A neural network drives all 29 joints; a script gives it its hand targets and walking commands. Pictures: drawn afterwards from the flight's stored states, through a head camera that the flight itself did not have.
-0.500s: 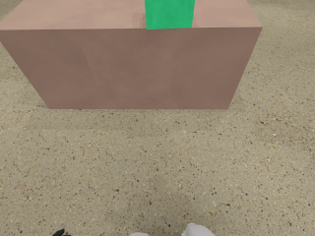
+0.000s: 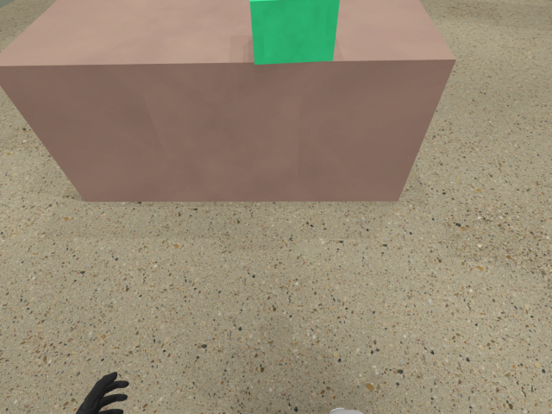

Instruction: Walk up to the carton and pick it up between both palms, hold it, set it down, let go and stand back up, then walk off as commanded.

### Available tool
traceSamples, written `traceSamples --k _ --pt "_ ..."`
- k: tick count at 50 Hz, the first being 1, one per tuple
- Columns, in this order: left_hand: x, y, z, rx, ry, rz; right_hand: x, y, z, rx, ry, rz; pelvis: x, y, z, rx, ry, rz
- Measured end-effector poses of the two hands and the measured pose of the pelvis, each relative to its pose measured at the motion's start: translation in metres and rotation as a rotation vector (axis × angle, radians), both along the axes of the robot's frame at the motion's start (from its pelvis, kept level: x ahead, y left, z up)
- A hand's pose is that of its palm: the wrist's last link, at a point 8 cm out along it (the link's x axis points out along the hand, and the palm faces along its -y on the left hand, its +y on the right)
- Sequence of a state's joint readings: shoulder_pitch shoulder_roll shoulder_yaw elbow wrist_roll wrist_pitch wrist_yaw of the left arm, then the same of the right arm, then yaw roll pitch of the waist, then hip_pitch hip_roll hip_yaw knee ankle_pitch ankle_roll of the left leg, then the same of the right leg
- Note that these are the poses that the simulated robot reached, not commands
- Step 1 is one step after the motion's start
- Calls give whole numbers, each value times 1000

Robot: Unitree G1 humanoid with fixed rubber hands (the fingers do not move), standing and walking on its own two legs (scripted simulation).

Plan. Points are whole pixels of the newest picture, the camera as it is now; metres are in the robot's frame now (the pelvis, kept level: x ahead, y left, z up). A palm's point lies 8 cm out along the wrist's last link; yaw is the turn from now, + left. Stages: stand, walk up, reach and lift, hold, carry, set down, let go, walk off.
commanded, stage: walk off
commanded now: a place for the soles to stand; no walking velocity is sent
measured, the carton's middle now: (291, 19) +1.18 +0.01 +0.02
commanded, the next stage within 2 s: stand in 0.12 s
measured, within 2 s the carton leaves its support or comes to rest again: neither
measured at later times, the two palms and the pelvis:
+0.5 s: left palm out of the picture +0.09 +0.30 -0.09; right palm out of the picture +0.07 -0.31 -0.09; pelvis -0.02 +0.00 +0.01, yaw +0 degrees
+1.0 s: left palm out of the picture +0.06 +0.30 -0.09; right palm out of the picture +0.05 -0.30 -0.09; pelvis -0.03 +0.00 +0.01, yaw +0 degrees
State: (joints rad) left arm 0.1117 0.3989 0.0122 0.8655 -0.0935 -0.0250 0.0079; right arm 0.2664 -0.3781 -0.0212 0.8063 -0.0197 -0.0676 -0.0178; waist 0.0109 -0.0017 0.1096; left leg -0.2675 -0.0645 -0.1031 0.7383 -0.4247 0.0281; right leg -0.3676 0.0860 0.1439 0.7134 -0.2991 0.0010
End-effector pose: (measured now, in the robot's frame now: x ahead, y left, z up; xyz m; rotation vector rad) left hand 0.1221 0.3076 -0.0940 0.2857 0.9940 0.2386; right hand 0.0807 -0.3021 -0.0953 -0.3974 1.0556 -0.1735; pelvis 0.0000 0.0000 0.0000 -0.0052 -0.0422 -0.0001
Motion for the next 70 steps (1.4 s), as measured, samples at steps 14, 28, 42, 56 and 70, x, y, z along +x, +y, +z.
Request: traceSamples --k 14,28,42,56,70 --pt "-12 -7 2 -3 5 -4 -4 -6 3 -2 -11 -4 -11 -4 2 5 -8 1" --pt "-43 -5 0 -8 55 18 -17 -4 10 4 -25 -3 -27 -3 8 4 -7 4" --pt "-58 -3 -1 -9 82 29 -27 0 10 11 -14 -5 -35 -2 10 2 -4 5" --pt "-57 -3 -1 -9 83 28 -26 0 11 11 -11 -6 -34 -2 10 2 -2 5" --pt "-54 -3 -1 -11 82 24 -24 0 11 10 -14 -6 -32 -1 11 1 2 5"
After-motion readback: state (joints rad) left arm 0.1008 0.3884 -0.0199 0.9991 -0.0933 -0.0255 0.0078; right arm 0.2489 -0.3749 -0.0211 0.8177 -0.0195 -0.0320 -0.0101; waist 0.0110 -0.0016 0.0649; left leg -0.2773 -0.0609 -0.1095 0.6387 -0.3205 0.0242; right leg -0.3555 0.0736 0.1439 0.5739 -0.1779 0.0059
